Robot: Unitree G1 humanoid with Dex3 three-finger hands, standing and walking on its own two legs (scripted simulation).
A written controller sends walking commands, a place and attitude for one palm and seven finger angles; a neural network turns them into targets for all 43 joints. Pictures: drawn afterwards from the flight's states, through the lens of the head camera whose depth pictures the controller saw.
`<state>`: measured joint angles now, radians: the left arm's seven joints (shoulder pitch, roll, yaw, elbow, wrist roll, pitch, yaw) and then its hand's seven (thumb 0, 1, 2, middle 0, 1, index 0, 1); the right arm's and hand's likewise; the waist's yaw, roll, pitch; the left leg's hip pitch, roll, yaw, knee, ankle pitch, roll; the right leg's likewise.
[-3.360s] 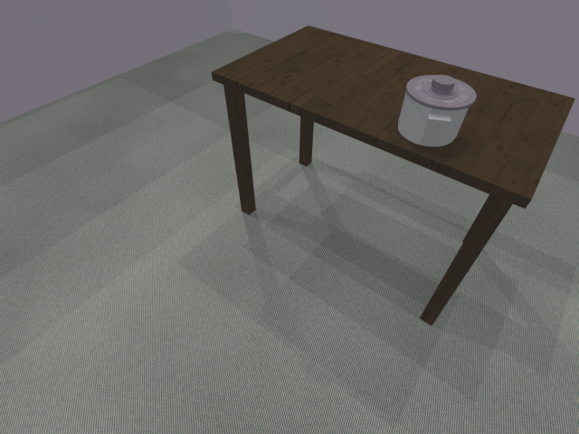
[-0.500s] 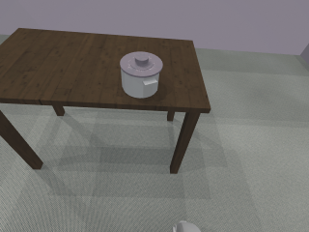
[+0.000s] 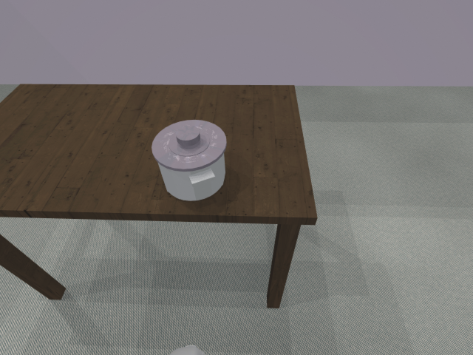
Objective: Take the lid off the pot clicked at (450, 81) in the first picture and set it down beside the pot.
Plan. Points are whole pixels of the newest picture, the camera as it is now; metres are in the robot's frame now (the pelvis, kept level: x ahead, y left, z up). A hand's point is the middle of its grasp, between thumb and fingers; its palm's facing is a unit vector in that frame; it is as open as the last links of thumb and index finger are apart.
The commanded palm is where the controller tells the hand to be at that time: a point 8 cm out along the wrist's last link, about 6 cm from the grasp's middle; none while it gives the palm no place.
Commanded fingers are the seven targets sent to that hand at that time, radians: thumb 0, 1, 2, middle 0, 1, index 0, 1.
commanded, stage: come to a stop and stand still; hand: left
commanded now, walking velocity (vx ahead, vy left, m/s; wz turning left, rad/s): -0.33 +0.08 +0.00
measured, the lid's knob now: (188, 135) +0.55 +0.14 +0.07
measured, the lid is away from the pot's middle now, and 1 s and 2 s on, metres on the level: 0.00 0.00 0.00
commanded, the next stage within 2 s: look again from close up in 2.00 s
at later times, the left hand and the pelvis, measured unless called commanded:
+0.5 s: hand out of the picture +0.03 +0.19 -0.18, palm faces +0.03 -0.94 -0.33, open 7.3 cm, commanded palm none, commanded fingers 0.00 0.90 0.90 -0.20 -0.30 -0.20 -0.30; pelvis +0.01 -0.02 -0.02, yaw -1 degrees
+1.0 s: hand out of the picture +0.07 +0.19 -0.17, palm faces +0.05 -0.96 -0.28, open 7.4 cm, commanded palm none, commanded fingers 0.00 0.90 0.90 -0.20 -0.30 -0.20 -0.30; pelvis +0.02 -0.01 -0.01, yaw +2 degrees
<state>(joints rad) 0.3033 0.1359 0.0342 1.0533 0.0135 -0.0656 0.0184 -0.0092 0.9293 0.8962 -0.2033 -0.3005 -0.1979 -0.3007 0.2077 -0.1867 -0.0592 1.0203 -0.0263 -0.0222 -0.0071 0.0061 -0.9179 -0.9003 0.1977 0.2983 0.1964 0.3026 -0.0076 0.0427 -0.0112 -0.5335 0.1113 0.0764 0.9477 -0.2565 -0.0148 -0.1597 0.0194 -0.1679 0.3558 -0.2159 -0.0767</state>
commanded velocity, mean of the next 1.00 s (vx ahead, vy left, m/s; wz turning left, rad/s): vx -0.04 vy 0.04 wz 0.00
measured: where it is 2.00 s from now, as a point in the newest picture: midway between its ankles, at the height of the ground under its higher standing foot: outside the picture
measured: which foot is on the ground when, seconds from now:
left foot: up 0.00-0.12, down 0.14-0.48, up 0.50-0.96, down 0.98-1.00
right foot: down 0.00-1.00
